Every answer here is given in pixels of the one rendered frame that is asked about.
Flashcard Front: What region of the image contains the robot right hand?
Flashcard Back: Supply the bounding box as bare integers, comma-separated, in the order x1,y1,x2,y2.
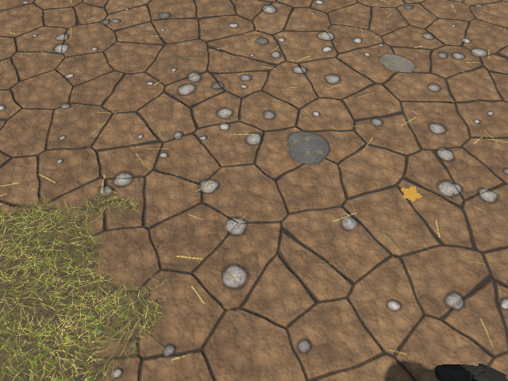
435,364,508,381

